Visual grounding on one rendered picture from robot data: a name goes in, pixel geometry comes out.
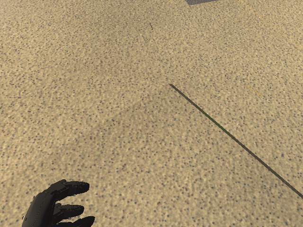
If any robot left hand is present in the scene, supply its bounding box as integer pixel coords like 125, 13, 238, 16
22, 179, 95, 227

